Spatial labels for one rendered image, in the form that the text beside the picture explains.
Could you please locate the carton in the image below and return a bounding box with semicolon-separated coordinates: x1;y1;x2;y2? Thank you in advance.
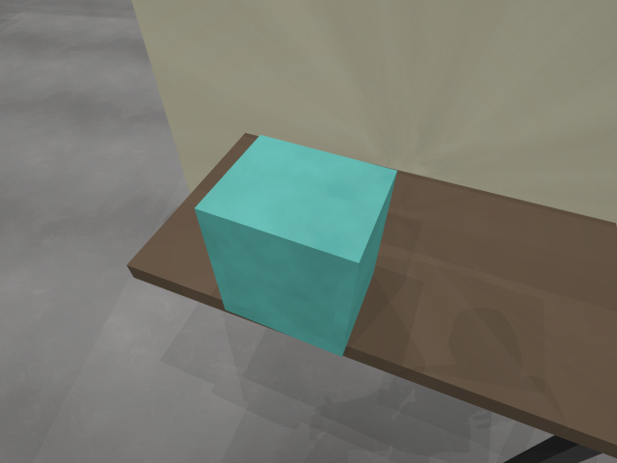
195;135;397;357

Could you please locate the table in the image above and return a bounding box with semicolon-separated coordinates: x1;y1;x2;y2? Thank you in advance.
127;133;617;463

